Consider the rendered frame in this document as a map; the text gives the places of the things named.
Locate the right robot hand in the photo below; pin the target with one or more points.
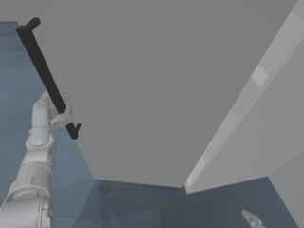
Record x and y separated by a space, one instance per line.
253 220

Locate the handle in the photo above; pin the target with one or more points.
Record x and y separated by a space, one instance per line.
35 54

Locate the left robot upper arm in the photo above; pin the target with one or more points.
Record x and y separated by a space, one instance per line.
37 212

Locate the left robot hand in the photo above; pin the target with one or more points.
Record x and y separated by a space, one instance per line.
44 113

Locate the left robot forearm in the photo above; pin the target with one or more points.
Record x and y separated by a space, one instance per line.
36 170

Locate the fridge door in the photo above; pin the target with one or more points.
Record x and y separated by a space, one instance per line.
150 81

